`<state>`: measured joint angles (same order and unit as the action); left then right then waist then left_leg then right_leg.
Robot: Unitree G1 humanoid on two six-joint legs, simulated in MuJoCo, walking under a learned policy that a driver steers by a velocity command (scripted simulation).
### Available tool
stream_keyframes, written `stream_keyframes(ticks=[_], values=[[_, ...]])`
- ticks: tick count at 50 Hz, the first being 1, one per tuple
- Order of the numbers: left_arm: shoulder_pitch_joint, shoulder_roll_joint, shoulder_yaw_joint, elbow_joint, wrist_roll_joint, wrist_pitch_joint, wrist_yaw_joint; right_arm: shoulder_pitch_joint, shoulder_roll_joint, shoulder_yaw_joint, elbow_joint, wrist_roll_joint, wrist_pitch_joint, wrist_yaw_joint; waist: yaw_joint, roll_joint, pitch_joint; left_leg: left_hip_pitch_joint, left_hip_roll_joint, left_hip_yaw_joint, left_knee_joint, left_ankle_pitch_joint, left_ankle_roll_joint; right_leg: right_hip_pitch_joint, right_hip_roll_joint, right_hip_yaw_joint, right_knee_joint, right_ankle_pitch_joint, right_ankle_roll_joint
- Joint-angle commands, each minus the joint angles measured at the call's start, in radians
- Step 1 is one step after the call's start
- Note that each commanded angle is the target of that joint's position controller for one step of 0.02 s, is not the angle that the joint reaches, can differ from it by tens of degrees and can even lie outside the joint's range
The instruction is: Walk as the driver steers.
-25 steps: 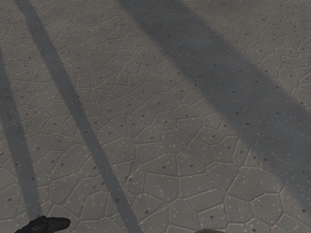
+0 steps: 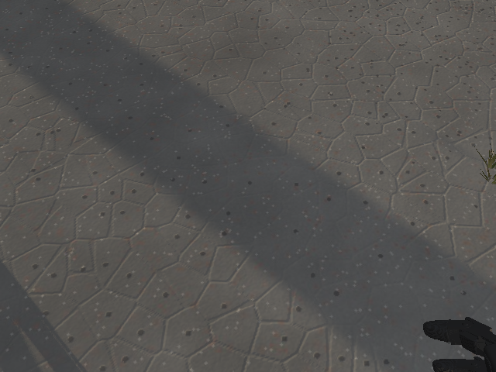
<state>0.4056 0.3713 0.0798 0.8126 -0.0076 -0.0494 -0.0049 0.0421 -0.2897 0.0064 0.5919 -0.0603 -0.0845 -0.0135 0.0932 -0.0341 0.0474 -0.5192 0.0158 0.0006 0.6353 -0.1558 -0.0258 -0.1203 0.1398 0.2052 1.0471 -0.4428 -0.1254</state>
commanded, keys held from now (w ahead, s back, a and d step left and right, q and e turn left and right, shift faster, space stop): e+shift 0.26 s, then q+shift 0.74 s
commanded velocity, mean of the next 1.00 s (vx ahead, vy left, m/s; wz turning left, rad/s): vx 0.22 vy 0.00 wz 0.04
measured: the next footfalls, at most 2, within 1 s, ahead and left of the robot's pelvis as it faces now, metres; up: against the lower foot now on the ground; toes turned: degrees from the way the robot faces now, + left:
right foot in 0.34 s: +0.42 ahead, -0.11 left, +0.00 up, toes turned -18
left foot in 0.80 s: +0.43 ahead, +0.14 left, +0.00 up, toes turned +3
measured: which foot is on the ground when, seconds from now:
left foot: down 0.00-0.32, up 0.34-0.78, down 0.80-1.00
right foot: up 0.00-0.32, down 0.34-0.82, up 0.84-1.00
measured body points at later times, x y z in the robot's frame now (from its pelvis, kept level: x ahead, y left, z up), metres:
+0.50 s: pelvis +0.30 -0.01 +0.01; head +0.36 -0.04 +0.46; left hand +0.56 +0.17 -0.08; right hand +0.36 -0.31 -0.11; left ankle +0.30 +0.16 -0.63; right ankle +0.38 -0.09 -0.71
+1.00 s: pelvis +0.38 +0.05 +0.03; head +0.43 +0.09 +0.48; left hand +0.55 +0.36 -0.08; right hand +0.54 -0.23 -0.05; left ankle +0.39 +0.14 -0.71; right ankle +0.41 -0.11 -0.63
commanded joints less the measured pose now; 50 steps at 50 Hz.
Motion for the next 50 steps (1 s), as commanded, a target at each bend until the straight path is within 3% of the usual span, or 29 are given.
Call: stream_keyframes(ticks=[1,2,3,5,6,7,9,10,14,16,17,18,19,20,21,23,26,31,35,39,40,41,42,43,44,45,46,47,50], values=[[-0.130,0.080,-0.007,-0.130,0.025,-0.001,-0.006,0.261,-0.135,-0.074,0.023,0.000,0.008,-0.009,-0.173,0.110,-0.165,0.674,0.371,-0.541,-0.334,-0.302,0.161,-0.620,-0.138,-0.103,0.314,0.137,0.027],[-0.160,0.068,-0.005,-0.128,0.033,0.013,-0.015,0.261,-0.105,-0.065,0.041,-0.006,0.007,-0.007,-0.158,0.064,-0.108,0.596,0.335,-0.395,-0.319,0.009,0.153,-0.599,-0.161,-0.117,0.286,0.130,0.045],[-0.160,0.045,-0.005,-0.141,0.043,0.030,-0.024,0.284,-0.094,-0.057,0.068,0.002,0.000,-0.008,-0.135,0.092,-0.073,0.538,0.318,-0.277,-0.302,0.303,0.156,-0.587,-0.175,-0.129,0.277,0.094,0.062],[-0.185,0.005,-0.014,-0.170,0.044,0.058,-0.034,0.311,-0.072,-0.052,0.112,0.036,-0.018,0.009,-0.107,0.139,-0.049,0.497,0.301,-0.129,-0.292,0.586,0.134,-0.594,-0.194,-0.145,0.208,0.065,0.078],[-0.188,-0.001,-0.009,-0.214,-0.075,0.049,-0.020,0.160,-0.087,-0.076,0.069,0.088,-0.026,-0.007,-0.074,0.218,-0.016,0.479,0.251,-0.057,-0.326,0.521,0.124,-0.616,-0.238,-0.125,0.142,0.096,0.094],[-0.231,-0.002,-0.020,-0.227,-0.079,0.046,-0.021,0.089,-0.094,-0.076,0.055,0.094,-0.026,-0.019,-0.066,0.213,0.007,0.418,0.245,-0.003,-0.369,0.495,0.124,-0.602,-0.239,-0.156,0.048,0.150,0.110],[-0.266,-0.006,-0.025,-0.249,-0.029,0.036,-0.037,0.042,-0.146,-0.092,0.051,0.078,-0.020,-0.035,-0.058,0.158,0.004,0.326,0.213,0.111,-0.400,0.495,0.121,-0.453,-0.223,-0.220,-0.186,0.348,0.132],[-0.253,-0.011,-0.024,-0.239,-0.018,0.034,-0.049,0.039,-0.169,-0.101,0.054,0.077,-0.017,-0.040,-0.053,0.139,-0.014,0.305,0.184,0.168,-0.382,0.497,0.106,-0.355,-0.197,-0.248,-0.284,0.447,0.129],[-0.160,0.074,0.020,-0.214,-0.004,0.043,-0.068,0.087,-0.242,-0.127,0.063,0.120,-0.015,-0.032,0.001,0.118,-0.100,0.357,0.191,0.197,-0.152,0.783,0.083,-0.097,-0.087,-0.304,-0.380,0.460,0.046],[-0.019,0.125,0.054,-0.191,0.009,0.042,-0.051,0.114,-0.218,-0.116,0.068,0.126,-0.010,-0.019,0.096,0.033,-0.157,0.269,0.159,0.182,0.181,0.570,0.058,0.149,-0.078,-0.237,-0.520,0.572,-0.033],[-0.073,0.169,0.047,-0.194,0.007,0.038,-0.024,0.215,-0.091,-0.077,0.071,0.068,-0.001,-0.007,-0.001,-0.258,-0.174,0.082,0.033,0.172,0.545,-0.423,0.013,0.301,-0.248,-0.049,-0.498,1.091,-0.094],[-0.161,0.201,0.024,-0.279,0.062,0.020,-0.013,0.376,-0.103,-0.052,0.067,0.070,0.002,0.005,-0.083,-0.314,-0.449,-0.082,-0.055,-0.010,0.874,-0.619,-0.026,0.484,-0.578,0.457,-0.509,1.322,-0.351],[-0.180,0.114,0.008,-0.292,0.050,0.021,-0.020,0.335,-0.232,-0.076,0.110,0.100,0.013,0.012,-0.013,-0.089,-0.537,-0.034,-0.008,-0.131,0.885,-0.505,-0.026,0.400,-0.562,0.406,-0.581,1.106,-0.346],[-0.218,0.087,-0.004,-0.268,0.027,0.016,-0.027,0.268,-0.237,-0.080,0.101,0.115,0.025,0.012,-0.029,-0.021,-0.386,-0.069,0.028,-0.117,0.803,-0.458,-0.027,0.273,-0.514,0.274,-0.602,0.946,-0.291],[-0.241,0.054,-0.013,-0.243,0.011,0.009,-0.029,0.224,-0.200,-0.074,0.106,0.104,0.039,-0.001,-0.050,0.058,-0.284,-0.063,0.065,-0.114,0.713,-0.420,-0.034,0.146,-0.464,0.190,-0.617,0.837,-0.229],[-0.282,0.020,-0.029,-0.203,0.028,0.001,-0.024,0.249,-0.177,-0.076,0.125,0.099,0.071,-0.013,-0.106,0.022,-0.193,0.073,0.093,-0.116,0.597,-0.378,-0.046,-0.087,-0.413,0.053,-0.663,0.802,-0.180],[-0.314,0.066,-0.004,-0.180,0.043,0.002,0.004,0.259,-0.143,-0.078,0.118,0.086,0.090,-0.024,-0.120,-0.024,-0.187,0.094,0.079,-0.052,0.523,-0.325,-0.078,-0.140,-0.408,-0.076,-0.707,0.875,-0.187],[-0.354,0.045,0.003,-0.170,0.036,0.036,0.047,0.175,-0.099,-0.075,0.076,0.088,0.121,-0.015,-0.097,-0.047,-0.160,0.063,0.117,-0.014,0.375,-0.160,-0.083,-0.124,-0.414,-0.191,-0.778,0.489,-0.156],[-0.335,0.054,0.016,-0.152,0.030,0.054,0.050,0.129,-0.103,-0.083,0.039,0.082,0.131,0.006,-0.078,-0.065,-0.128,0.078,0.108,0.038,0.245,-0.168,-0.051,-0.070,-0.454,-0.245,-0.764,0.425,-0.128],[-0.351,0.068,0.031,-0.138,-0.008,0.064,0.043,0.187,-0.104,-0.099,0.037,0.080,0.136,0.033,-0.125,-0.067,-0.140,0.197,0.062,0.104,-0.006,-0.122,0.021,-0.024,-0.469,-0.307,-0.632,0.458,-0.041],[-0.323,0.042,0.030,-0.122,-0.019,0.066,0.039,0.230,-0.127,-0.113,0.050,0.073,0.137,0.029,-0.136,-0.019,-0.129,0.263,0.033,0.084,-0.109,-0.039,0.060,-0.061,-0.423,-0.348,-0.530,0.372,0.019],[-0.280,0.012,0.027,-0.111,-0.005,0.069,0.034,0.277,-0.217,-0.142,0.051,0.069,0.132,0.014,-0.131,0.174,-0.091,0.358,0.132,-0.122,-0.231,0.273,0.130,-0.217,-0.324,-0.423,-0.301,0.170,0.110],[-0.365,-0.012,0.017,-0.193,0.034,0.065,0.036,0.278,-0.355,-0.170,0.022,0.049,0.118,0.005,-0.118,0.435,-0.056,0.464,0.347,-0.553,-0.275,0.504,0.330,-0.579,-0.136,-0.383,-0.036,-0.211,0.208],[-0.459,0.017,0.021,-0.210,0.041,0.059,0.039,0.296,-0.306,-0.160,0.010,0.024,0.090,0.016,-0.181,0.275,-0.145,0.478,0.358,-0.565,-0.298,0.467,0.385,-0.628,-0.117,-0.182,0.128,-0.237,0.195],[-0.454,0.020,0.026,-0.209,0.016,0.057,0.039,0.260,-0.286,-0.155,0.010,0.028,0.069,0.019,-0.145,0.218,-0.143,0.480,0.312,-0.485,-0.298,0.415,0.341,-0.645,-0.126,-0.134,0.155,-0.147,0.169],[-0.424,0.022,0.029,-0.189,0.011,0.055,0.046,0.203,-0.265,-0.155,-0.001,0.055,0.062,0.013,-0.109,0.156,-0.132,0.470,0.260,-0.428,-0.285,0.349,0.289,-0.649,-0.142,-0.116,0.132,-0.053,0.160],[-0.414,0.042,0.035,-0.179,0.021,0.054,0.053,0.161,-0.221,-0.143,-0.012,0.082,0.069,0.003,-0.095,0.135,-0.125,0.455,0.239,-0.389,-0.271,0.362,0.255,-0.644,-0.154,-0.107,0.101,0.003,0.160],[-0.404,0.042,0.037,-0.174,0.024,0.050,0.052,0.136,-0.198,-0.134,-0.026,0.088,0.078,-0.009,-0.077,0.147,-0.144,0.424,0.212,-0.359,-0.259,0.407,0.240,-0.591,-0.144,-0.105,0.095,0.045,0.166],[-0.397,0.002,0.024,-0.164,0.012,0.038,0.043,0.155,-0.197,-0.138,-0.044,0.078,0.096,-0.030,-0.083,0.139,-0.189,0.450,0.164,-0.352,-0.234,0.441,0.228,-0.549,-0.100,-0.100,-0.012,0.121,0.191]])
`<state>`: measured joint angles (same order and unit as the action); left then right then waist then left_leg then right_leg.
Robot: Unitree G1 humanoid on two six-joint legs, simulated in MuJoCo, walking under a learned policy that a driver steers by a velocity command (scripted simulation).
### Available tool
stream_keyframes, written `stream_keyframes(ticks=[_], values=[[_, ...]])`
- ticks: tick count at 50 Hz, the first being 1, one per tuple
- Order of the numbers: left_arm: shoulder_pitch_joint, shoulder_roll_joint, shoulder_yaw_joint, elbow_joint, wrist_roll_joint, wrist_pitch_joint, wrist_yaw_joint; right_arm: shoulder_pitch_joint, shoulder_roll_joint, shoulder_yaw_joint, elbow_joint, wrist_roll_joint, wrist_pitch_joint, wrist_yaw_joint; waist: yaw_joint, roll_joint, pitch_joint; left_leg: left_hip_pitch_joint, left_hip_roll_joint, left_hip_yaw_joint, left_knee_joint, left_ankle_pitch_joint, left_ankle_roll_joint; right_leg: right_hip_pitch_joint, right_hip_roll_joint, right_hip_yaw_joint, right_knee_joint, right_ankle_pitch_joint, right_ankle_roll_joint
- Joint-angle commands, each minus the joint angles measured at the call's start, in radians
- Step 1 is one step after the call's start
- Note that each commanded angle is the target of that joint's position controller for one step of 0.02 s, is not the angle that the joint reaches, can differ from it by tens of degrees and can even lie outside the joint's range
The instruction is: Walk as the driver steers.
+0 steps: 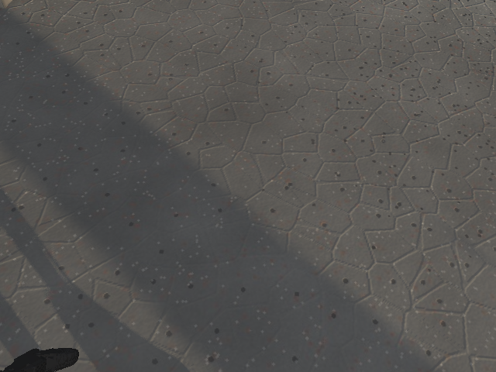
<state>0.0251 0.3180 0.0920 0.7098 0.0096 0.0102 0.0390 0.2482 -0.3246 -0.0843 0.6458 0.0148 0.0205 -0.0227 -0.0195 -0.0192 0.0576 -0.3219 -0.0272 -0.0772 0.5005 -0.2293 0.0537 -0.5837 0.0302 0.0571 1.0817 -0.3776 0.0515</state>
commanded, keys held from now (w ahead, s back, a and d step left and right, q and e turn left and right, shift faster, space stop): q+shift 0.24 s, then shift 0.52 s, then e+shift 0.06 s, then w+e+shift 0.18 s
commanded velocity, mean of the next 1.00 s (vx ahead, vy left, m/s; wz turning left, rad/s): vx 0.06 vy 0.00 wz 0.35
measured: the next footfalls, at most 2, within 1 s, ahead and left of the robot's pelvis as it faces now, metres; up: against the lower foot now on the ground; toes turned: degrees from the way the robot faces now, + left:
right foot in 0.28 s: +0.14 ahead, -0.12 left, +0.00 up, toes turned +25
left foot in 0.66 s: +0.01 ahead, +0.11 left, +0.00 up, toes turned +21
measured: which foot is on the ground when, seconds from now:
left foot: down 0.00-0.28, up 0.30-0.64, down 0.66-1.00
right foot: up 0.00-0.26, down 0.28-0.82, up 0.84-1.00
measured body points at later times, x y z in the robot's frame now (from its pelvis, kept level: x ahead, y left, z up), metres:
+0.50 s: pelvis +0.04 -0.03 +0.00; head +0.09 -0.03 +0.45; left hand +0.06 +0.28 -0.09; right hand +0.32 -0.23 -0.09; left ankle -0.05 +0.09 -0.67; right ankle +0.11 -0.13 -0.74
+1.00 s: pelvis +0.07 +0.01 +0.00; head +0.08 +0.01 +0.45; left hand +0.09 +0.32 -0.11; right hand +0.25 -0.22 -0.11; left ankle -0.03 +0.10 -0.74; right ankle +0.12 -0.12 -0.67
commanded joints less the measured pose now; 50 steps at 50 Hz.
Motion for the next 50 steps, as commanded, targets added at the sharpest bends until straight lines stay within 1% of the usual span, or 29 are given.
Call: stream_keyframes(ticks=[1,4,10,13,14,15,16,17,18,19,20,23,26,29,31,32,33,34,35,36,38,40,41,42,43,44,45,47,50], values=[[-0.032,0.045,0.007,-0.063,-0.009,-0.023,-0.002,-0.040,-0.169,-0.051,-0.100,0.006,-0.005,-0.025,0.022,0.124,-0.197,0.264,0.199,-0.290,-0.092,0.500,0.146,-0.084,0.022,0.054,-0.109,0.064,0.022],[-0.052,0.042,0.003,-0.061,-0.013,-0.028,-0.011,-0.048,-0.186,-0.060,-0.119,0.008,0.008,-0.033,0.012,0.157,-0.191,0.245,0.178,-0.346,-0.080,0.406,0.138,-0.035,0.046,0.073,-0.253,0.084,0.035],[-0.038,0.075,0.014,-0.053,-0.019,-0.048,-0.031,-0.081,-0.188,-0.066,-0.156,0.008,0.025,-0.024,0.000,0.213,-0.179,0.198,0.147,-0.483,-0.046,0.384,0.124,0.095,0.065,0.100,-0.439,0.071,0.017],[0.048,0.099,0.030,-0.026,-0.020,-0.061,-0.041,-0.142,-0.175,-0.059,-0.178,0.018,0.030,-0.020,0.043,0.214,-0.186,0.149,0.094,-0.489,0.006,0.313,0.081,0.278,0.039,0.072,-0.674,0.201,-0.013],[0.076,0.120,0.037,-0.016,-0.014,-0.060,-0.040,-0.125,-0.141,-0.047,-0.179,0.014,0.030,-0.019,0.035,0.168,-0.207,0.087,0.051,-0.448,0.066,0.164,0.047,0.403,-0.041,0.103,-0.736,0.313,-0.041],[0.046,0.167,0.042,-0.037,-0.001,-0.050,-0.034,-0.026,-0.068,-0.024,-0.162,-0.007,0.031,-0.013,-0.029,-0.066,-0.242,-0.021,-0.069,-0.299,0.270,-0.240,0.001,0.524,-0.248,0.304,-0.746,0.467,-0.130],[0.063,0.184,0.042,-0.032,0.037,-0.044,-0.036,-0.036,-0.116,-0.035,-0.191,-0.006,0.021,-0.013,-0.036,-0.266,-0.168,-0.223,-0.153,-0.171,0.479,-0.477,-0.058,0.495,-0.385,0.546,-0.783,0.585,-0.308],[0.042,0.146,0.034,-0.050,0.021,-0.048,-0.035,-0.004,-0.194,-0.054,-0.168,-0.016,0.011,-0.010,-0.038,-0.204,-0.154,-0.257,-0.074,-0.151,0.657,-0.432,-0.097,0.468,-0.433,0.551,-0.770,0.557,-0.370],[0.016,0.095,0.019,-0.061,0.007,-0.044,-0.027,-0.024,-0.218,-0.063,-0.140,-0.009,0.012,-0.008,-0.023,-0.126,-0.129,-0.251,-0.051,-0.134,0.713,-0.354,-0.115,0.440,-0.363,0.415,-0.748,0.515,-0.335],[0.012,0.081,0.012,-0.062,-0.004,-0.036,-0.022,-0.037,-0.191,-0.058,-0.123,-0.008,0.019,-0.010,-0.016,-0.081,-0.117,-0.250,-0.045,-0.121,0.732,-0.305,-0.128,0.435,-0.293,0.327,-0.737,0.457,-0.288],[0.020,0.087,0.009,-0.056,-0.013,-0.030,-0.016,-0.051,-0.160,-0.046,-0.125,-0.008,0.021,-0.010,-0.001,-0.072,-0.104,-0.263,-0.047,-0.109,0.744,-0.272,-0.137,0.437,-0.271,0.293,-0.736,0.468,-0.279],[0.081,0.102,0.007,-0.030,-0.005,-0.015,-0.007,-0.096,-0.082,-0.013,-0.139,0.002,0.013,-0.004,0.029,-0.111,-0.122,-0.234,-0.039,-0.040,0.609,-0.247,-0.146,0.486,-0.224,0.193,-0.732,0.566,-0.277],[0.085,0.120,0.010,-0.025,-0.007,-0.004,-0.010,-0.111,-0.050,0.008,-0.138,-0.006,0.009,-0.001,0.041,-0.166,-0.154,-0.107,0.000,0.011,0.373,-0.262,-0.144,0.488,-0.227,0.151,-0.722,0.577,-0.279],[0.111,0.138,0.012,-0.011,-0.019,0.005,-0.016,-0.091,-0.060,0.007,-0.114,0.000,0.010,0.003,0.052,-0.193,-0.156,0.011,0.004,0.055,0.149,-0.177,-0.132,0.470,-0.244,0.158,-0.707,0.565,-0.279],[0.114,0.119,0.000,-0.001,-0.034,0.006,-0.018,-0.031,-0.046,0.007,-0.076,-0.005,0.009,0.007,0.016,-0.164,-0.145,0.155,-0.013,0.082,-0.122,0.021,-0.093,0.413,-0.224,0.136,-0.667,0.518,-0.238],[0.162,0.096,-0.010,0.016,-0.034,-0.002,-0.020,-0.036,-0.064,0.007,-0.080,-0.013,0.009,0.005,0.024,-0.126,-0.147,0.250,0.018,0.033,-0.182,0.106,-0.062,0.348,-0.204,0.123,-0.653,0.429,-0.177],[0.189,0.053,-0.026,0.014,-0.001,-0.016,-0.028,-0.025,-0.122,-0.001,-0.095,-0.024,0.013,-0.003,0.047,0.036,-0.187,0.361,0.173,-0.138,-0.166,0.300,-0.017,0.255,-0.141,0.051,-0.536,0.245,-0.094],[0.176,0.005,-0.040,-0.004,0.010,-0.028,-0.028,-0.083,-0.136,0.002,-0.091,-0.051,0.011,0.004,0.082,0.236,-0.154,0.204,0.279,-0.227,-0.144,0.297,0.085,0.242,-0.073,-0.028,-0.563,-0.003,-0.034],[0.137,0.052,-0.034,0.003,0.015,-0.029,-0.024,-0.135,-0.060,0.019,-0.110,-0.049,0.000,0.012,0.056,0.179,-0.122,0.136,0.245,-0.203,-0.159,0.180,0.112,0.314,-0.087,-0.021,-0.569,0.034,0.000],[0.115,0.053,-0.034,0.006,0.016,-0.031,-0.026,-0.132,-0.029,0.030,-0.095,-0.051,-0.011,0.016,0.052,0.162,-0.111,0.133,0.187,-0.162,-0.147,0.091,0.073,0.337,-0.082,-0.020,-0.605,0.141,0.008],[0.121,0.074,-0.030,0.023,0.016,-0.026,-0.020,-0.095,-0.059,0.022,-0.073,-0.045,-0.027,0.019,0.032,0.164,-0.084,0.118,0.140,-0.134,-0.144,0.063,0.027,0.351,-0.083,-0.017,-0.607,0.236,0.016],[0.137,0.067,-0.035,0.042,-0.007,-0.022,-0.025,-0.063,-0.040,0.030,-0.055,-0.049,-0.035,0.015,0.031,0.133,-0.066,0.140,0.114,-0.079,-0.127,0.095,-0.003,0.339,-0.086,0.000,-0.611,0.267,0.001],[0.119,0.091,-0.029,0.036,-0.018,-0.019,-0.025,-0.049,-0.075,0.016,-0.054,-0.043,-0.032,0.008,0.016,0.130,-0.050,0.168,0.119,-0.072,-0.117,0.124,0.002,0.284,-0.071,-0.006,-0.575,0.266,-0.005],[0.117,0.088,-0.028,0.034,-0.027,-0.016,-0.025,-0.006,-0.111,-0.002,-0.049,-0.036,-0.025,-0.003,-0.014,0.161,-0.078,0.221,0.153,-0.103,-0.161,-0.075,0.032,0.215,-0.024,-0.058,-0.495,0.122,-0.007],[0.083,0.091,-0.025,0.016,-0.043,-0.017,-0.028,0.050,-0.151,-0.018,-0.047,-0.024,-0.017,-0.010,-0.061,0.207,-0.048,0.252,0.248,-0.225,-0.246,-0.410,0.097,0.080,-0.008,-0.098,-0.370,-0.048,-0.019],[0.008,0.105,-0.020,-0.025,-0.055,-0.021,-0.034,0.115,-0.180,-0.029,-0.036,-0.019,-0.023,-0.014,-0.108,0.232,0.023,0.255,0.369,-0.387,-0.344,-0.599,0.160,-0.097,-0.067,-0.044,-0.179,-0.147,-0.041],[-0.001,0.098,-0.011,-0.041,-0.068,-0.026,-0.038,0.130,-0.162,-0.026,-0.020,-0.019,-0.043,-0.018,-0.091,0.203,0.080,0.287,0.427,-0.472,-0.379,-0.645,0.189,-0.251,-0.106,0.025,-0.042,-0.145,-0.066],[0.065,0.072,-0.008,-0.019,-0.063,-0.040,-0.047,0.083,-0.088,-0.012,-0.020,-0.004,-0.087,-0.020,-0.042,0.139,0.076,0.396,0.410,-0.368,-0.384,-0.497,0.163,-0.370,-0.142,0.088,0.019,-0.022,-0.081],[0.088,0.059,-0.010,-0.013,-0.048,-0.049,-0.064,0.024,-0.066,-0.015,-0.026,-0.015,-0.113,-0.010,-0.024,0.105,0.015,0.401,0.348,-0.127,-0.406,-0.234,0.115,-0.317,-0.169,0.030,0.006,0.128,-0.045]])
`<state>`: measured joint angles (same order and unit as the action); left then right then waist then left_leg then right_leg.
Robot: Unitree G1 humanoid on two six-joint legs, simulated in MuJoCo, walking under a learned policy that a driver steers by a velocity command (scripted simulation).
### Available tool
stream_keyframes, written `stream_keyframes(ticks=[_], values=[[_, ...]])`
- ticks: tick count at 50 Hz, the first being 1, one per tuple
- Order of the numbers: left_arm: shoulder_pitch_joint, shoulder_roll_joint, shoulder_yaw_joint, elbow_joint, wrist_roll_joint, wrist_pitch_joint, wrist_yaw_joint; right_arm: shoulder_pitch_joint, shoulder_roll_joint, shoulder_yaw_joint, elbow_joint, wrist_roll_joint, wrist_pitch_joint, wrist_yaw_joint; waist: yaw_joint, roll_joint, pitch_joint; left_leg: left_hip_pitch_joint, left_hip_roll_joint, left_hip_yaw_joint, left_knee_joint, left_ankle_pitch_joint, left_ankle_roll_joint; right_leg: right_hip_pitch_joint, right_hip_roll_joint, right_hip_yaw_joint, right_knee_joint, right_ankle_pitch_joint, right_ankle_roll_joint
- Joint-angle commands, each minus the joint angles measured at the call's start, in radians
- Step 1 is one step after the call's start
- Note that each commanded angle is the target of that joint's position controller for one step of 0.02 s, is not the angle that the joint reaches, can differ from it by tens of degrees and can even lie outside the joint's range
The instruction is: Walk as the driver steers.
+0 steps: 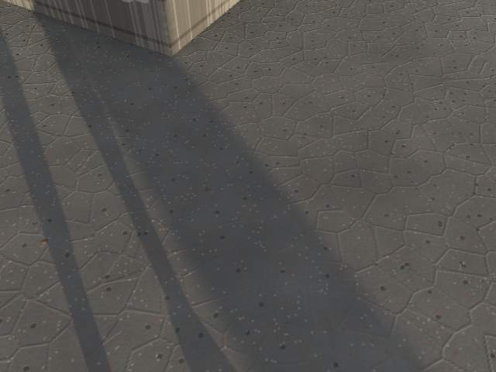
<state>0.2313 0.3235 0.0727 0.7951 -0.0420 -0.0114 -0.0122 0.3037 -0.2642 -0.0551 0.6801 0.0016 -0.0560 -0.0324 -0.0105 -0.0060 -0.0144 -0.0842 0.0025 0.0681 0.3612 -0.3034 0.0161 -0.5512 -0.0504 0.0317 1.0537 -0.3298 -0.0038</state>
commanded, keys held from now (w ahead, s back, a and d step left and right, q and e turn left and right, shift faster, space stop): w+e+shift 0.48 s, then w+shift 0.14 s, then w+q+shift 0.38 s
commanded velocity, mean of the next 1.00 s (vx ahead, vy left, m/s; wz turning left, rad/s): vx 0.89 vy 0.00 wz -0.40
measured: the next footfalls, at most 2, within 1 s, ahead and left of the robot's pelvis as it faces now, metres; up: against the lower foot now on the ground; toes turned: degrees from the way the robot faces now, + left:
right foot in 0.24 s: +0.24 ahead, -0.20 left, +0.00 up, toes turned -19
left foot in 0.74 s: +0.72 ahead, -0.34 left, +0.00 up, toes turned -32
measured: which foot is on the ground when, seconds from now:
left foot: down 0.00-0.24, up 0.26-0.72, down 0.74-1.00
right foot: up 0.00-0.22, down 0.24-0.76, up 0.78-1.00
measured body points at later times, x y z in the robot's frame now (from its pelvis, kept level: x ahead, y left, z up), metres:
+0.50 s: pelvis +0.28 -0.19 +0.00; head +0.29 -0.22 +0.45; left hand +0.41 +0.06 -0.11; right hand +0.35 -0.49 -0.10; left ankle +0.44 -0.05 -0.66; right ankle +0.21 -0.19 -0.74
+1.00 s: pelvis +0.72 -0.41 +0.00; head +0.73 -0.43 +0.45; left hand +1.03 -0.33 -0.05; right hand +0.52 -0.63 -0.13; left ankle +0.68 -0.32 -0.74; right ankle +0.78 -0.62 -0.69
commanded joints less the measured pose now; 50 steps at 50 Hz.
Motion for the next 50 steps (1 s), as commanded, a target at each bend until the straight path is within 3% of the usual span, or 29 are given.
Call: stream_keyframes(ticks=[1,2,3,6,9,10,11,12,13,14,15,16,17,18,20,23,27,31,34,36,37,38,39,40,41,42,43,46,50], values=[[-0.125,0.044,0.005,-0.107,0.002,-0.025,-0.019,-0.038,-0.134,-0.049,-0.058,-0.004,-0.041,0.004,-0.033,0.088,0.081,0.148,0.305,-0.208,-0.271,-0.108,0.146,-0.328,-0.094,0.036,0.013,0.115,0.023],[-0.134,0.034,0.000,-0.119,0.002,-0.022,-0.025,-0.038,-0.147,-0.056,-0.054,-0.004,-0.043,0.007,-0.034,0.084,0.082,0.131,0.298,-0.151,-0.272,-0.071,0.140,-0.307,-0.101,0.024,-0.017,0.144,0.031],[-0.202,0.051,0.003,-0.146,0.110,0.017,-0.070,0.020,-0.163,-0.052,-0.013,-0.061,-0.034,0.020,-0.046,0.037,0.089,0.066,0.288,-0.074,-0.288,-0.088,0.121,-0.240,-0.070,-0.038,-0.056,0.134,0.024],[-0.242,0.045,-0.001,-0.191,0.076,0.039,-0.115,0.012,-0.190,-0.062,0.002,-0.053,-0.037,0.020,-0.042,0.125,0.126,0.008,0.290,0.042,-0.311,-0.108,0.081,-0.149,-0.084,-0.089,-0.187,0.168,-0.021],[-0.249,0.063,-0.003,-0.206,0.073,0.039,-0.107,0.019,-0.219,-0.067,0.028,-0.054,-0.027,0.023,-0.030,0.118,0.134,0.050,0.304,0.117,-0.266,-0.009,0.068,-0.064,-0.047,-0.163,-0.279,0.072,-0.092],[-0.208,0.074,0.001,-0.199,0.072,0.039,-0.095,0.020,-0.235,-0.069,0.036,-0.052,-0.022,0.024,-0.004,0.122,0.107,0.067,0.306,0.144,-0.175,0.245,0.066,0.012,0.003,-0.202,-0.289,0.010,-0.122],[-0.085,0.093,0.013,-0.166,0.066,0.033,-0.078,0.017,-0.252,-0.071,0.042,-0.046,-0.012,0.028,0.062,0.105,0.037,0.065,0.294,0.188,0.036,0.581,0.066,0.160,0.074,-0.238,-0.293,-0.050,-0.149],[0.151,0.118,0.033,-0.096,0.063,0.022,-0.058,-0.007,-0.256,-0.066,0.036,-0.037,0.000,0.033,0.184,0.051,-0.093,-0.025,0.259,0.231,0.371,0.811,0.052,0.445,0.154,-0.247,-0.341,-0.035,-0.179],[0.353,0.210,0.064,-0.030,0.068,0.017,-0.039,-0.007,-0.191,-0.040,0.015,-0.054,-0.002,0.040,0.250,-0.103,-0.180,-0.289,0.203,0.217,0.751,0.486,0.016,0.727,0.079,-0.051,-0.424,-0.197,-0.192],[0.266,0.352,0.083,-0.063,0.057,0.018,-0.027,-0.016,-0.039,0.001,-0.081,-0.056,-0.017,0.060,0.134,-0.404,-0.205,-0.685,0.019,0.073,1.033,-0.258,-0.045,0.834,-0.165,0.597,-0.749,-0.677,-0.283],[0.206,0.317,0.079,-0.106,0.047,0.021,-0.029,-0.162,-0.127,-0.006,-0.120,-0.067,-0.032,0.059,0.172,-0.208,-0.168,-0.790,0.018,-0.129,1.110,-0.157,-0.037,0.783,-0.209,0.812,-0.891,-0.648,-0.289],[0.198,0.281,0.069,-0.092,0.064,0.021,-0.021,-0.192,-0.161,-0.012,-0.125,-0.058,-0.042,0.060,0.145,-0.114,-0.079,-0.849,0.059,-0.125,1.114,-0.075,-0.021,0.743,-0.224,0.727,-0.856,-0.509,-0.284],[0.189,0.242,0.061,-0.088,0.063,0.011,-0.015,-0.135,-0.153,-0.004,-0.090,-0.059,-0.050,0.054,0.095,-0.018,-0.029,-0.779,0.112,-0.127,1.015,0.006,-0.014,0.619,-0.197,0.615,-0.834,-0.351,-0.273],[0.131,0.214,0.052,-0.101,0.060,0.001,-0.009,-0.099,-0.147,0.000,-0.071,-0.068,-0.043,0.051,0.044,0.005,-0.003,-0.685,0.140,-0.125,0.942,0.034,-0.022,0.497,-0.141,0.507,-0.827,-0.251,-0.255],[0.082,0.159,0.030,-0.116,0.052,-0.020,-0.006,-0.067,-0.140,0.007,-0.054,-0.078,-0.006,0.055,-0.002,-0.033,0.023,-0.593,0.154,-0.127,0.873,0.056,-0.047,0.356,-0.063,0.405,-0.863,-0.189,-0.260],[0.139,0.141,0.025,-0.101,0.041,-0.045,-0.011,-0.179,-0.126,0.016,-0.084,-0.074,0.025,0.061,0.016,0.007,0.112,-0.654,0.145,-0.084,0.729,0.132,-0.081,0.303,-0.015,0.353,-0.927,-0.073,-0.277],[0.245,0.125,0.020,-0.053,0.038,-0.063,-0.005,-0.341,-0.094,0.034,-0.117,-0.058,0.012,0.074,0.080,-0.008,0.137,-0.683,0.083,-0.035,0.441,0.341,-0.079,0.410,0.014,0.291,-0.929,0.294,-0.238],[0.316,0.099,0.003,0.015,0.027,-0.079,0.014,-0.438,-0.065,0.051,-0.135,-0.045,-0.009,0.086,0.122,-0.036,0.109,-0.555,0.019,0.023,0.239,0.475,-0.010,0.532,-0.011,0.247,-0.933,0.737,-0.185],[0.275,0.176,0.013,0.033,0.046,-0.090,0.027,-0.339,-0.119,0.034,-0.103,-0.034,-0.013,0.069,0.048,-0.097,0.013,-0.341,-0.070,0.063,0.168,0.371,0.060,0.666,-0.052,0.173,-0.821,1.220,-0.128],[0.219,0.209,0.026,0.040,0.099,-0.074,0.035,0.011,-0.205,-0.003,0.002,-0.007,-0.006,0.039,-0.130,-0.141,-0.141,-0.068,-0.113,0.063,0.200,0.197,0.096,0.701,-0.079,0.121,-0.461,1.453,-0.113],[0.145,0.194,0.024,0.033,0.111,-0.066,0.040,0.257,-0.238,-0.022,0.071,-0.009,0.000,0.018,-0.262,-0.105,-0.211,0.173,-0.044,0.009,0.206,0.115,0.134,0.556,-0.053,0.071,-0.135,1.347,-0.109],[0.154,0.086,-0.002,-0.012,0.081,-0.073,0.033,0.364,-0.322,-0.054,0.101,-0.033,0.004,0.008,-0.243,0.157,-0.282,0.429,0.161,-0.391,0.227,-0.184,0.269,0.190,0.101,0.026,0.382,0.659,-0.056],[0.237,0.040,-0.022,-0.037,0.059,-0.101,0.002,0.263,-0.313,-0.056,0.113,-0.029,0.010,0.030,-0.104,0.381,-0.316,0.520,0.300,-1.008,-0.033,-0.229,0.394,-0.122,0.244,0.076,0.529,-0.098,-0.033],[0.153,0.073,-0.034,-0.041,0.079,-0.107,0.007,0.126,-0.227,-0.048,0.086,-0.024,0.003,0.045,-0.087,0.163,-0.174,0.395,0.283,-0.964,-0.073,-0.287,0.392,-0.206,0.136,0.126,0.516,0.010,-0.064],[0.056,0.089,-0.039,-0.062,0.090,-0.115,0.001,0.107,-0.163,-0.035,0.096,-0.015,-0.002,0.051,-0.077,0.018,-0.098,0.247,0.258,-0.841,-0.086,-0.248,0.371,-0.187,0.087,0.137,0.456,0.053,-0.060],[-0.003,0.080,-0.047,-0.085,0.104,-0.115,-0.003,0.106,-0.122,-0.025,0.114,-0.019,-0.005,0.050,-0.050,-0.065,-0.025,0.105,0.212,-0.743,-0.112,-0.183,0.332,-0.153,0.051,0.120,0.356,0.062,-0.061],[-0.048,0.064,-0.053,-0.116,0.121,-0.104,-0.005,0.111,-0.098,-0.013,0.141,-0.020,-0.010,0.043,-0.014,-0.072,0.044,-0.024,0.158,-0.659,-0.133,-0.098,0.304,-0.123,0.031,0.110,0.293,0.047,-0.042],[-0.082,0.031,-0.082,-0.179,0.133,-0.068,-0.012,0.108,-0.150,-0.021,0.159,-0.012,-0.035,0.038,0.055,0.015,0.125,-0.220,0.105,-0.561,-0.196,-0.026,0.316,-0.116,-0.028,0.076,0.088,-0.015,0.006],[-0.287,-0.004,-0.113,-0.260,0.082,-0.074,-0.042,0.085,-0.192,-0.046,0.133,-0.001,-0.047,0.045,-0.001,0.037,0.149,-0.477,0.024,-0.427,-0.312,0.131,0.237,0.237,-0.002,-0.033,-0.357,0.355,0.042]])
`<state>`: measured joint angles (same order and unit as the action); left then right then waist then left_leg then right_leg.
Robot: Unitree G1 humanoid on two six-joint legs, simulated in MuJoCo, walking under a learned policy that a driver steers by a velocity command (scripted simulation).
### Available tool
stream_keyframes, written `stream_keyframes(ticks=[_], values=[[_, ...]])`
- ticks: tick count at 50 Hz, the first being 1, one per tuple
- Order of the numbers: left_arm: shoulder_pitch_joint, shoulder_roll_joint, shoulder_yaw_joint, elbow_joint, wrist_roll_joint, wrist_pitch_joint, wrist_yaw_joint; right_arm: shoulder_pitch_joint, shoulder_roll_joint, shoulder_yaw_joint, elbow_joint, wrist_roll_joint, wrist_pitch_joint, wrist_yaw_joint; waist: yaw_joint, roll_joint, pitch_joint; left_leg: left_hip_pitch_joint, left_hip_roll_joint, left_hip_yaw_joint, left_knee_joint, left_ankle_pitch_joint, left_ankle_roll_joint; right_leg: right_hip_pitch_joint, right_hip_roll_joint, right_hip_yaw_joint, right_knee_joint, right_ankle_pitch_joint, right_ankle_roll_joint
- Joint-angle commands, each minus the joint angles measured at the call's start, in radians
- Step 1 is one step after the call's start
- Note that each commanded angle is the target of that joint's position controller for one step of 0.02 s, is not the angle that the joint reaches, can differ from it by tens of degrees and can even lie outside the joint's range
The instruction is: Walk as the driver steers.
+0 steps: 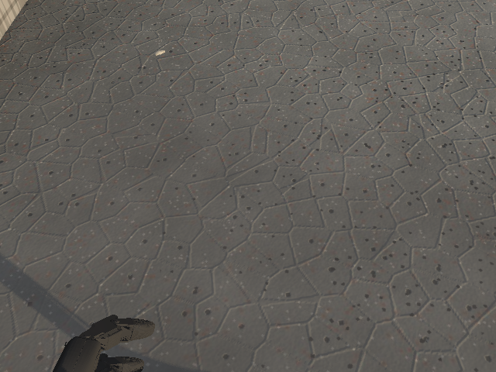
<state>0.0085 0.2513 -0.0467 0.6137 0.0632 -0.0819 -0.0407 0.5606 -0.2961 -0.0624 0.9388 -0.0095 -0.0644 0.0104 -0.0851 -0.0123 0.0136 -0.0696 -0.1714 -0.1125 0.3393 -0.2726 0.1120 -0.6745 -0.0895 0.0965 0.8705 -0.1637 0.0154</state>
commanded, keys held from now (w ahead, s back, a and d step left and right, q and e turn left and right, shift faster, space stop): w+q+shift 0.12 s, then q+shift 0.88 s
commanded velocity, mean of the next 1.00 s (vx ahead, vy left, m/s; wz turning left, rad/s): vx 0.35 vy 0.00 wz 0.92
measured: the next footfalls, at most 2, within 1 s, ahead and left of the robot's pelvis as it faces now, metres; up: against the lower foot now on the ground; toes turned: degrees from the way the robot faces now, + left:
right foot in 0.14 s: +0.35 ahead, -0.18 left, +0.00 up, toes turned +10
left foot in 0.52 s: +0.57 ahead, +0.10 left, +0.00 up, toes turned +29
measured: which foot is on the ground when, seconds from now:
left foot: down 0.00-0.16, up 0.18-0.50, down 0.52-0.90, up 0.92-1.00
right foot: up 0.00-0.12, down 0.14-0.50, up 0.52-0.88, down 0.90-1.00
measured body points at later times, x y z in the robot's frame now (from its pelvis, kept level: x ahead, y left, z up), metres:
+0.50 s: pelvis +0.41 -0.03 -0.02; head +0.45 +0.01 +0.42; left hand +0.33 +0.28 -0.14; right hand +0.74 -0.17 -0.08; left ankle +0.53 +0.09 -0.73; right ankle +0.32 -0.19 -0.73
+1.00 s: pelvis +0.60 -0.04 -0.01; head +0.62 -0.01 +0.44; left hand +0.47 +0.27 -0.09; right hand +0.95 -0.05 -0.07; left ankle +0.51 +0.05 -0.68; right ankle +0.74 -0.05 -0.74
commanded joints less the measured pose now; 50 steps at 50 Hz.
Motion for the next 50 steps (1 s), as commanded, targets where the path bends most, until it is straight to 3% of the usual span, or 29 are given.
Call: stream_keyframes(ticks=[1,4,6,7,8,9,10,11,12,13,14,17,20,24,25,26,27,28,29,30,31,33,36,44,45,46,47,48,50], values=[[-0.069,0.075,0.010,-0.076,-0.030,-0.002,-0.012,-0.150,-0.176,-0.046,-0.122,0.018,-0.041,0.009,0.057,0.048,0.099,-0.450,0.211,-0.256,-0.285,0.188,0.125,0.405,0.049,-0.105,-0.206,0.263,0.020],[-0.060,0.126,0.032,-0.069,-0.024,-0.008,0.010,-0.082,-0.197,-0.057,-0.106,0.022,-0.030,0.007,0.034,0.045,0.029,-0.184,0.224,-0.258,-0.116,0.462,0.074,0.410,0.082,-0.099,-0.332,0.201,0.006],[0.140,0.182,0.067,-0.014,-0.021,-0.019,0.036,-0.080,-0.235,-0.066,-0.098,0.012,-0.024,0.005,0.138,0.025,-0.126,-0.135,0.183,-0.213,0.236,0.694,0.027,0.651,0.118,-0.111,-0.363,0.048,-0.016],[0.311,0.234,0.091,0.014,-0.007,-0.028,0.057,-0.109,-0.216,-0.065,-0.109,0.013,-0.030,0.007,0.224,0.028,-0.207,-0.266,0.135,-0.188,0.500,0.584,-0.001,0.862,0.011,-0.022,-0.349,-0.027,-0.041],[0.476,0.311,0.118,0.031,0.032,-0.029,0.076,-0.104,-0.049,-0.026,-0.151,0.034,-0.036,-0.007,0.245,-0.153,-0.346,-0.478,0.067,-0.076,0.849,-0.049,-0.023,1.098,-0.327,0.311,-0.382,-0.132,-0.094],[0.445,0.364,0.136,0.039,0.018,-0.012,0.068,-0.047,-0.045,-0.012,-0.210,0.050,-0.020,-0.018,0.174,-0.355,-0.474,-0.631,0.053,0.017,1.074,-0.272,-0.047,1.144,-0.487,0.690,-0.477,0.071,-0.190],[0.364,0.241,0.118,0.026,0.002,-0.005,0.062,-0.142,-0.119,-0.027,-0.186,0.019,0.004,-0.032,0.171,-0.146,-0.320,-0.700,0.148,0.029,1.081,-0.180,-0.043,1.024,-0.407,0.512,-0.449,0.235,-0.172],[0.321,0.146,0.093,0.035,-0.004,-0.009,0.056,-0.224,-0.116,-0.030,-0.191,0.006,0.014,-0.027,0.173,-0.081,-0.192,-0.707,0.170,0.051,1.028,-0.133,-0.053,0.908,-0.344,0.299,-0.419,0.483,-0.152],[0.313,0.111,0.085,0.052,-0.004,-0.007,0.053,-0.254,-0.099,-0.033,-0.192,-0.004,0.024,-0.015,0.156,-0.063,-0.132,-0.700,0.192,0.056,0.992,-0.123,-0.064,0.833,-0.286,0.167,-0.419,0.625,-0.126],[0.245,0.120,0.101,0.045,-0.060,-0.012,0.061,-0.254,-0.069,-0.034,-0.246,0.058,0.020,-0.021,0.127,-0.206,-0.083,-0.717,0.236,0.040,0.993,-0.106,-0.090,0.808,-0.206,0.077,-0.456,0.694,-0.121],[0.209,0.112,0.102,0.054,-0.062,-0.016,0.069,-0.240,-0.057,-0.029,-0.263,0.076,0.028,-0.014,0.093,-0.251,-0.083,-0.698,0.262,0.041,0.962,-0.094,-0.101,0.759,-0.221,0.038,-0.475,0.656,-0.140],[0.066,0.111,0.116,0.046,-0.076,-0.008,0.080,-0.355,-0.019,-0.011,-0.339,0.059,0.056,0.007,0.055,-0.093,0.031,-0.635,0.271,0.107,0.654,-0.033,-0.128,0.555,-0.208,-0.102,-0.583,0.561,-0.138],[0.021,0.195,0.145,0.052,-0.092,-0.008,0.093,-0.297,-0.037,-0.012,-0.320,0.029,0.054,0.045,0.029,-0.084,-0.035,-0.347,0.199,0.189,0.354,0.289,-0.116,0.488,-0.136,-0.270,-0.545,0.590,-0.094],[0.033,0.253,0.166,0.051,-0.131,-0.004,0.082,-0.150,-0.182,-0.076,-0.304,0.024,0.077,0.049,-0.078,-0.056,-0.141,-0.044,0.105,0.210,0.287,0.290,0.004,0.505,-0.130,-0.292,-0.202,0.765,-0.059],[0.045,0.217,0.155,0.044,-0.120,0.001,0.074,-0.072,-0.223,-0.100,-0.287,0.028,0.078,0.036,-0.117,0.016,-0.163,0.124,0.099,0.170,0.236,0.361,0.042,0.392,-0.089,-0.282,0.011,0.500,-0.028],[0.135,0.097,0.122,0.049,-0.063,0.011,0.058,-0.143,-0.263,-0.099,-0.305,0.042,0.076,0.012,-0.023,0.281,-0.115,0.216,0.198,-0.010,0.201,0.727,0.103,0.206,0.050,-0.286,0.320,-0.396,0.023],[0.278,0.125,0.112,0.025,-0.049,0.010,0.046,-0.255,-0.335,-0.092,-0.411,-0.007,0.057,0.016,0.079,0.361,-0.285,0.371,0.448,-0.530,0.185,0.944,0.359,0.002,0.185,-0.115,0.648,-0.593,0.075],[0.243,0.229,0.122,0.002,-0.063,0.000,0.039,-0.278,-0.319,-0.095,-0.449,-0.010,0.048,0.027,0.017,0.215,-0.442,0.426,0.508,-0.670,0.057,0.651,0.413,-0.054,0.163,0.057,0.697,-0.482,0.067],[0.161,0.256,0.125,-0.025,-0.084,-0.005,0.039,-0.336,-0.297,-0.093,-0.459,0.008,0.044,0.028,0.033,0.127,-0.342,0.315,0.472,-0.653,-0.004,0.360,0.366,-0.088,0.136,0.079,0.611,-0.391,0.046],[0.125,0.250,0.128,-0.015,-0.071,0.001,0.053,-0.394,-0.243,-0.079,-0.466,0.031,0.042,0.021,0.065,0.006,-0.224,0.169,0.409,-0.571,0.001,0.301,0.290,-0.068,0.098,0.080,0.517,-0.343,0.046],[0.114,0.241,0.129,-0.011,-0.058,0.010,0.062,-0.421,-0.212,-0.068,-0.472,0.039,0.045,0.011,0.087,-0.020,-0.174,0.049,0.373,-0.500,0.012,0.396,0.260,-0.016,0.086,0.083,0.437,-0.329,0.048],[0.126,0.220,0.129,0.002,-0.050,0.026,0.059,-0.459,-0.206,-0.068,-0.475,0.029,0.064,-0.008,0.122,-0.007,-0.120,-0.139,0.292,-0.354,0.028,0.548,0.203,0.125,0.088,0.057,0.228,-0.322,0.061],[0.111,0.140,0.110,0.011,-0.056,0.029,0.057,-0.441,-0.223,-0.081,-0.465,0.026,0.091,-0.039,0.108,0.006,-0.184,-0.193,0.237,-0.316,0.070,0.691,0.158,0.234,0.144,0.022,0.011,-0.201,0.091],[0.113,0.153,0.142,0.013,-0.066,0.042,0.046,-0.478,-0.159,-0.070,-0.473,0.038,0.122,-0.043,0.123,0.159,-0.130,-0.311,0.137,-0.423,0.170,0.103,0.010,0.478,0.143,0.048,-0.438,0.071,0.047],[0.126,0.199,0.156,0.010,-0.055,0.045,0.052,-0.413,-0.097,-0.053,-0.465,0.035,0.122,-0.039,0.098,0.034,-0.156,-0.390,0.065,-0.335,0.343,-0.218,-0.038,0.592,-0.032,0.171,-0.515,0.076,-0.026],[0.089,0.258,0.162,-0.015,-0.023,0.059,0.061,-0.362,-0.077,-0.046,-0.480,0.035,0.118,-0.037,0.040,-0.205,-0.135,-0.539,-0.059,-0.131,0.570,-0.394,-0.088,0.605,-0.240,0.428,-0.579,0.112,-0.169],[0.067,0.234,0.163,-0.026,-0.003,0.056,0.064,-0.342,-0.172,-0.071,-0.485,0.026,0.102,-0.026,0.025,-0.264,-0.115,-0.592,0.050,-0.100,0.762,-0.331,-0.130,0.525,-0.326,0.559,-0.627,0.010,-0.256],[0.012,0.175,0.149,-0.050,-0.013,0.058,0.073,-0.346,-0.228,-0.086,-0.456,0.037,0.104,-0.023,0.030,-0.194,-0.076,-0.590,0.107,-0.070,0.840,-0.244,-0.152,0.481,-0.267,0.439,-0.618,-0.093,-0.241],[-0.035,0.146,0.140,-0.063,-0.042,0.072,0.092,-0.313,-0.206,-0.086,-0.416,0.031,0.122,-0.033,0.029,-0.114,-0.043,-0.587,0.134,-0.014,0.962,-0.127,-0.182,0.443,-0.152,0.236,-0.590,-0.079,-0.178]])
